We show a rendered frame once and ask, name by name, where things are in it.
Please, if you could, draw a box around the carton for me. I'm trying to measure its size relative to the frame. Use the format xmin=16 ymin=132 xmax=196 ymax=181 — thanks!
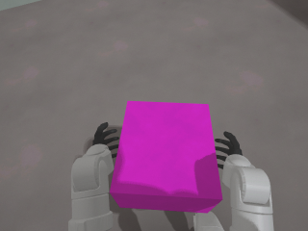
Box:
xmin=110 ymin=101 xmax=223 ymax=214

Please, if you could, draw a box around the right robot hand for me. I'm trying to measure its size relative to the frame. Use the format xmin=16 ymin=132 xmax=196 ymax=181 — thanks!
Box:
xmin=215 ymin=131 xmax=243 ymax=169

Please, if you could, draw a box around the robot right thigh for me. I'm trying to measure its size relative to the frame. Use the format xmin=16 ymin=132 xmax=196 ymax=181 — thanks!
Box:
xmin=193 ymin=211 xmax=224 ymax=231

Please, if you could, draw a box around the left robot hand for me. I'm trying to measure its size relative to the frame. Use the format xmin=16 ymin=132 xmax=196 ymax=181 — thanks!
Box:
xmin=92 ymin=122 xmax=119 ymax=158

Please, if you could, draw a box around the right robot forearm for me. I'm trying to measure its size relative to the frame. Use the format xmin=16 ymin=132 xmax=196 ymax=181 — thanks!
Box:
xmin=221 ymin=154 xmax=274 ymax=231

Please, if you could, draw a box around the left robot forearm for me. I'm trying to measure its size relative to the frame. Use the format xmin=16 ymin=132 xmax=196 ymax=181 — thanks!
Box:
xmin=68 ymin=143 xmax=115 ymax=231

